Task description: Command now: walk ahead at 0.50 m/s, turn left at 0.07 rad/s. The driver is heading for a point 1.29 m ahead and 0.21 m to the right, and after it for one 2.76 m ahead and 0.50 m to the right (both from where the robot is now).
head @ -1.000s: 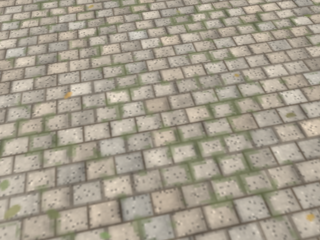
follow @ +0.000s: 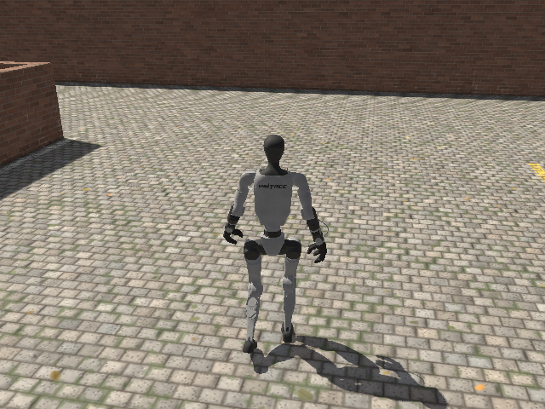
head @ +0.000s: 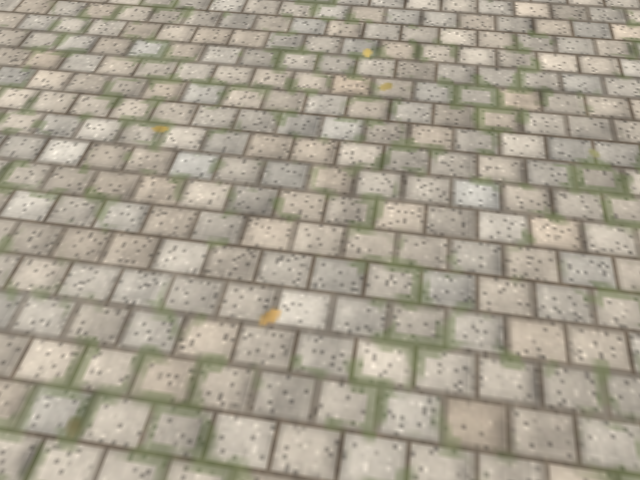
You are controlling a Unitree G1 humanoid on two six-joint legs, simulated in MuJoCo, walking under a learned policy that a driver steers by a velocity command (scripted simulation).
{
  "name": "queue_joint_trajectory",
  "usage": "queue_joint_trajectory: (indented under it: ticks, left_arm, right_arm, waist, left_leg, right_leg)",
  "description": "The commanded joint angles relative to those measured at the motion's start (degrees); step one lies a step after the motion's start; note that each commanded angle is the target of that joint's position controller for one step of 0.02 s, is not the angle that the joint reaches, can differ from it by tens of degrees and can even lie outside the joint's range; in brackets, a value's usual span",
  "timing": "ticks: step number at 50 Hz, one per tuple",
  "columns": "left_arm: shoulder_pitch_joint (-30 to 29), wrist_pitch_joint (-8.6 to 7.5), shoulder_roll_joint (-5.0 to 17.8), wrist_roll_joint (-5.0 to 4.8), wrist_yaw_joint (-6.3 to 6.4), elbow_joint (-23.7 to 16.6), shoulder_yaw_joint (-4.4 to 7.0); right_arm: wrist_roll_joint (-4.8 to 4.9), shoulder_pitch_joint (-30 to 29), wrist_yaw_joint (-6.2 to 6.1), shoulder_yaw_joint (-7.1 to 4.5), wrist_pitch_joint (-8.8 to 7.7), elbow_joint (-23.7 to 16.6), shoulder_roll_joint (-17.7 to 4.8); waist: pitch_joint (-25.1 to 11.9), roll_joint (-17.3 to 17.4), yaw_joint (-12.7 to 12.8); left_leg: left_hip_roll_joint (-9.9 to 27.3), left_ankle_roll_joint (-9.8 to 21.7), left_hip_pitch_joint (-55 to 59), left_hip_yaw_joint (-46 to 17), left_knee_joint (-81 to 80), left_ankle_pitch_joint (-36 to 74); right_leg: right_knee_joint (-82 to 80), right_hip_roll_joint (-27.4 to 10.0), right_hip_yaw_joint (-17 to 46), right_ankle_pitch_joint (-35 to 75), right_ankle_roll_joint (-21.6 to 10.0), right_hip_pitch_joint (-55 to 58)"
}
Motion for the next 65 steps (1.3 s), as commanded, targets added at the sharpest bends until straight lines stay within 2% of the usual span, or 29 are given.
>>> queue_joint_trajectory:
  ticks: [1, 2, 5, 11, 15, 19, 21, 22, 23, 24, 25, 26, 27, 28, 32, 39, 44, 46, 48, 49, 50, 51, 52, 53, 54, 55, 58, 61, 65]
  left_arm:
    - [7.7, 0.46, 6.8, 0.54, 0.37, -0.7, 1.76]
    - [6.7, 0.29, 5.9, 1.03, 0.40, -0.7, 1.36]
    - [6.9, -0.17, 6.5, 0.24, 0.43, 0.3, 1.47]
    - [10.1, 0.72, 9.0, -0.41, 1.41, 2.9, 2.07]
    - [14.4, 1.57, 9.7, -0.86, 1.57, 5.4, 2.18]
    - [15.0, 2.87, 10.8, -1.08, 2.11, 6.9, 2.68]
    - [12.9, 3.38, 11.5, -1.13, 2.41, 6.8, 2.84]
    - [12.7, 3.48, 10.0, -0.68, 2.56, 6.3, 2.19]
    - [16.0, 2.80, 5.6, 0.45, 2.46, 4.5, 0.63]
    - [20.1, 1.63, 2.1, 0.22, 2.02, 5.2, -0.59]
    - [15.0, 0.82, 8.1, -1.30, 1.51, 4.7, 0.91]
    - [10.2, 0.44, 9.4, -2.26, 1.30, 3.2, 1.31]
    - [7.9, 0.48, 8.9, -1.76, 1.48, 3.0, 1.33]
    - [7.9, 1.02, 8.3, -1.26, 1.57, 3.2, 1.62]
    - [10.3, 3.68, 4.9, -1.42, 2.08, 4.1, 1.50]
    - [-0.2, 3.16, 2.9, -0.73, 0.78, 0.8, 1.07]
    - [-7.7, 3.16, 2.3, -0.62, -0.99, -3.9, 0.59]
    - [-6.0, 3.08, 3.5, -0.15, -1.83, -5.0, 1.29]
    - [4.2, 3.01, 7.0, -0.22, -2.00, -3.1, 3.20]
    - [11.7, 3.00, 10.2, -0.07, -1.13, -1.5, 4.81]
    - [14.8, 3.57, 15.7, 0.10, 0.48, -1.1, 5.79]
    - [11.8, 3.34, 18.5, 1.13, 0.46, -4.0, 5.71]
    - [11.3, 3.82, 14.2, 0.81, 0.27, -5.3, 4.97]
    - [7.8, 3.83, 11.6, 0.12, 0.35, -5.8, 4.25]
    - [5.1, 4.01, 10.0, -0.70, 0.56, -5.7, 3.91]
    - [3.0, 4.37, 8.7, -0.90, 0.98, -6.1, 3.53]
    - [1.0, 4.89, 9.7, 0.65, 1.40, -7.2, 3.88]
    - [1.2, 5.40, 10.3, 0.31, 2.42, -7.2, 3.98]
    - [0.7, 6.71, 9.2, 0.41, 3.35, -6.8, 3.28]
  right_arm:
    - [-0.49, -6.3, 0.05, -1.56, -2.14, -6.9, -7.1]
    - [-0.70, -5.3, 0.14, -1.72, -1.94, -6.8, -6.4]
    - [-0.74, -3.7, 0.09, -1.30, -1.01, -6.2, -3.8]
    - [-0.93, -14.3, 0.52, -0.35, -1.49, -8.8, -1.5]
    - [-0.29, -21.1, 1.53, -0.16, -2.12, -10.8, -1.4]
    - [-0.21, -22.4, 2.65, -0.60, -2.69, -12.0, -3.0]
    - [-0.57, -14.1, 2.42, -1.97, -2.79, -9.8, -5.5]
    - [-0.83, -5.0, 1.86, -3.32, -2.71, -7.2, -8.4]
    - [-1.98, 3.4, 1.34, -4.46, -2.48, -6.1, -13.4]
    - [-1.15, 5.7, 1.62, -4.36, -2.14, -4.9, -13.4]
    - [-0.55, 4.3, 1.53, -3.03, -2.02, -5.0, -8.9]
    - [-0.50, -0.3, 1.33, -2.46, -1.96, -5.5, -7.5]
    - [-1.07, -3.9, 1.34, -2.05, -2.02, -5.8, -6.3]
    - [-1.56, -6.4, 1.49, -1.62, -2.34, -5.9, -4.6]
    - [-1.98, -8.1, 1.45, -1.89, -4.07, -3.9, -4.5]
    - [-1.91, -5.8, -0.06, -2.30, -3.76, -0.7, -6.6]
    - [-0.96, -2.0, -0.64, -2.88, -1.54, 2.0, -8.2]
    - [-0.62, -3.4, -1.46, -3.22, -0.14, 1.5, -9.5]
    - [-0.39, -5.0, -2.42, -3.47, 0.96, 0.5, -10.5]
    - [-0.13, -5.8, -2.62, -3.17, 0.89, -0.1, -10.0]
    - [-2.76, -2.8, -2.16, -1.52, 0.08, -1.7, -4.9]
    - [-2.80, 3.0, -0.94, 0.10, -1.39, -3.3, -2.0]
    - [-1.28, -1.6, -0.16, -1.33, -2.22, -2.4, -8.0]
    - [0.06, -6.5, -0.15, -1.33, -2.35, -4.4, -8.0]
    - [-0.62, -7.8, -0.93, -1.31, -1.99, -4.0, -7.0]
    - [-1.40, -8.2, -1.64, -1.74, -1.14, -4.1, -7.6]
    - [-1.74, -5.2, -2.06, -1.73, 0.88, -4.2, -6.0]
    - [-1.99, -5.9, -2.58, -1.43, 1.47, -4.3, -5.1]
    - [-1.43, -9.9, -2.30, -1.23, 2.17, -5.2, -4.9]
  waist:
    - [-2.5, -3.7, 4.7]
    - [-2.2, -5.1, 3.1]
    - [-1.9, -6.2, 1.5]
    - [0.7, -4.8, 4.4]
    - [2.4, -4.6, 6.9]
    - [2.4, -5.6, 5.4]
    - [-2.8, -6.2, 0.1]
    - [-9.1, -4.9, -3.8]
    - [-18.6, 4.0, -4.7]
    - [-24.1, 14.9, -3.4]
    - [-18.1, 9.3, -4.9]
    - [-10.0, 6.3, -3.9]
    - [-5.8, 2.4, -2.3]
    - [-3.1, 2.4, -0.4]
    - [-0.6, 3.6, 2.5]
    - [2.5, 1.3, -0.6]
    - [5.3, 0.4, -2.9]
    - [2.8, 2.6, -0.9]
    - [-3.9, 4.2, 4.4]
    - [-7.7, 1.9, 8.7]
    - [-13.9, -10.5, 6.7]
    - [-25.6, -17.2, 2.4]
    - [-28.0, -6.0, 6.9]
    - [-19.9, -4.6, 6.1]
    - [-12.5, 0.4, 4.0]
    - [-9.1, -0.3, 2.5]
    - [-7.8, -4.3, -0.6]
    - [-10.2, -5.2, -0.4]
    - [-9.8, -7.3, 1.4]
  left_leg:
    - [7.1, -0.3, -26.4, -0.1, 6.8, 6.9]
    - [8.6, -0.5, -23.2, -0.1, 4.6, 8.9]
    - [9.5, -1.9, -21.0, 1.5, -0.8, 10.7]
    - [8.9, -3.4, -21.3, 3.8, -20.8, 28.0]
    - [7.1, -2.8, -20.1, 4.8, -28.5, 31.4]
    - [5.9, -0.1, -19.1, 4.8, -32.6, 24.4]
    - [3.0, 2.3, -6.2, 7.6, -35.0, 23.1]
    - [4.4, 4.4, 8.1, 6.4, -34.0, 25.0]
    - [18.1, 10.7, 30.3, -11.9, -32.0, 24.6]
    - [25.7, 16.3, 39.7, -33.4, -39.9, 13.9]
    - [23.7, 14.0, 35.7, -31.4, -42.7, 6.2]
    - [22.4, 12.0, 27.0, -23.1, -44.4, 8.1]
    - [20.4, 10.9, 19.1, -17.5, -46.5, 12.4]
    - [18.5, 10.2, 13.3, -12.9, -48.6, 16.4]
    - [16.7, 10.0, 5.1, -2.3, -54.3, 24.2]
    - [14.8, 7.1, 8.6, 10.6, -56.0, 30.9]
    - [18.2, 6.2, 19.5, 13.7, -51.1, 40.4]
    - [18.1, 4.5, 21.3, 15.4, -43.6, 59.5]
    - [16.4, 2.2, 19.9, 16.4, -29.0, 71.1]
    - [13.4, -0.6, 13.7, 17.4, -16.4, 63.6]
    - [8.0, -4.0, -2.8, 17.0, 2.7, 22.1]
    - [-2.8, -6.8, -20.3, 6.7, 21.8, -14.4]
    - [1.7, -5.6, -21.6, -1.8, 23.1, -11.1]
    - [3.8, -4.5, -24.0, -0.5, 19.6, -6.5]
    - [5.8, -4.8, -24.2, 0.7, 14.8, -2.9]
    - [7.0, -5.2, -22.0, 0.8, 10.9, -0.5]
    - [6.0, -6.7, -15.0, 1.7, 4.7, 2.5]
    - [5.4, -8.1, -15.0, 1.8, -2.5, 7.1]
    - [5.8, -8.3, -12.1, 1.6, -11.0, 13.6]
  right_leg:
    - [-16.6, -17.5, 25.7, -4.0, -10.3, 23.7]
    - [-17.8, -15.9, 22.6, 0.6, -9.8, 20.2]
    - [-20.7, -14.4, 16.7, 8.5, -10.8, 16.5]
    - [-23.0, -11.6, 7.9, 13.9, -8.8, 16.6]
    - [-21.7, -13.2, 7.6, 12.5, -8.4, 20.4]
    - [-16.9, -16.4, 8.7, 19.0, -6.9, 27.4]
    - [-7.2, -14.5, 6.4, 34.7, -5.2, 27.0]
    - [3.7, -11.6, 4.2, 34.3, -3.4, 21.6]
    - [24.4, -5.8, 1.3, 15.3, -0.2, 3.0]
    - [37.6, 1.6, 5.6, -24.1, 1.4, -12.2]
    - [42.7, -1.9, 9.4, -23.7, 0.8, -18.5]
    - [42.0, -4.6, 7.7, -18.1, 0.3, -20.4]
    - [39.3, -6.8, 6.7, -13.2, 0.6, -18.3]
    - [36.5, -8.5, 6.9, -9.9, 0.9, -15.6]
    - [32.9, -9.6, 8.3, -3.4, 2.8, -11.9]
    - [12.6, -7.9, 5.2, 15.7, 3.1, -13.8]
    - [4.7, -6.7, 1.6, 10.6, 1.0, -17.8]
    - [3.8, -3.6, -2.0, 5.4, -0.4, -12.9]
    - [2.3, 0.9, -4.1, 3.8, -2.6, 0.1]
    - [-3.5, 1.4, -1.9, 12.8, -4.8, 12.5]
    - [0.2, -10.9, 14.3, 37.6, -9.2, 30.3]
    - [-2.7, -25.4, 43.0, 46.4, -23.8, 46.2]
    - [-4.3, -22.3, 36.5, 43.4, -21.4, 43.9]
    - [-5.1, -19.4, 28.2, 39.3, -18.6, 36.6]
    - [-6.9, -16.0, 23.5, 35.0, -15.6, 27.5]
    - [-8.8, -14.3, 21.3, 32.1, -14.5, 20.2]
    - [-11.3, -11.6, 18.4, 33.2, -14.3, 9.0]
    - [-10.3, -11.0, 16.9, 33.0, -13.3, 9.0]
    - [-10.8, -9.5, 17.0, 16.6, -10.7, 7.4]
